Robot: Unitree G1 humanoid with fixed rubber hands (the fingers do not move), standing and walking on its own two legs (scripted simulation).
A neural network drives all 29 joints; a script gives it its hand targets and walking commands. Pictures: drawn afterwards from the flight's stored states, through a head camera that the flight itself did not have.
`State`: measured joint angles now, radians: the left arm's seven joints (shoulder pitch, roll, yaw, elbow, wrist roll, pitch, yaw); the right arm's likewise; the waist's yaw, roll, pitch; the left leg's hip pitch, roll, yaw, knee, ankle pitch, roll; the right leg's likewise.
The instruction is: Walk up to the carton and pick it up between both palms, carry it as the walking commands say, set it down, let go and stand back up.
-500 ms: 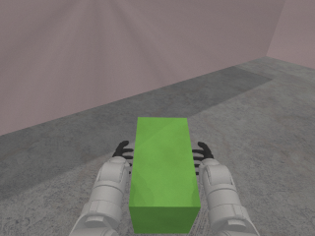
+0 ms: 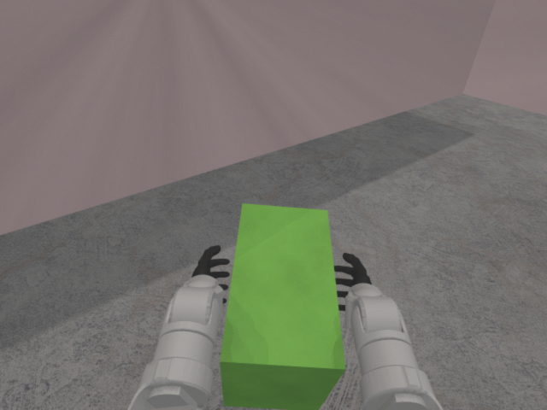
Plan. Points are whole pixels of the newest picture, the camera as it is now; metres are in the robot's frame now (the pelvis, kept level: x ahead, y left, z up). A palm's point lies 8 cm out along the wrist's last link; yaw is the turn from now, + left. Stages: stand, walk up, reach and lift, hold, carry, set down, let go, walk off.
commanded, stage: set down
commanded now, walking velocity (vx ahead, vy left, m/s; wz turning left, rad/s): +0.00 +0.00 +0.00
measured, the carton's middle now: (278, 303) +0.36 +0.00 -0.02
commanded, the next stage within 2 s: none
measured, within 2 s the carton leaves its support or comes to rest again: neither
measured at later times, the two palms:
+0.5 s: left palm (224, 306) +0.32 +0.10 +0.00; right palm (368, 311) +0.32 -0.15 +0.00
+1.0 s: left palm (215, 348) +0.32 +0.12 -0.12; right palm (343, 354) +0.31 -0.13 -0.11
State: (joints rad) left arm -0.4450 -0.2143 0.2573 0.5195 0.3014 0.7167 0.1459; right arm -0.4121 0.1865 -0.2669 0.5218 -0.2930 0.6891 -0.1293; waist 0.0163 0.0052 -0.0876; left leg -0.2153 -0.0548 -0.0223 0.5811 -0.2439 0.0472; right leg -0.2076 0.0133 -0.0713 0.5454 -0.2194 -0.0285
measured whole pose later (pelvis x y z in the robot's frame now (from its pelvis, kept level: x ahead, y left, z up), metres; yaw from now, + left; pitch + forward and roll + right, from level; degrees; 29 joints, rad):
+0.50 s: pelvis +0.00 -0.02 +0.00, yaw -1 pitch -2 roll +1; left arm -0.54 -0.25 0.45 0.77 0.41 0.38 0.13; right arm -0.50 0.20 -0.43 0.69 -0.42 0.40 -0.11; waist 0.02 0.01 0.03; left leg -0.32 -0.05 -0.01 0.59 -0.24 0.05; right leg -0.34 0.02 -0.06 0.60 -0.24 -0.05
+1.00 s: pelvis -0.02 -0.01 -0.04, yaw -1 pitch +18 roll +0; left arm -0.52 -0.13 0.29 0.83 0.20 -0.09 0.21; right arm -0.46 0.21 -0.28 0.71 -0.20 -0.07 -0.27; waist 0.02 0.00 0.04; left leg -0.87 -0.05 -0.01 0.81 -0.25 0.04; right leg -0.88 0.02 -0.06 0.81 -0.24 -0.05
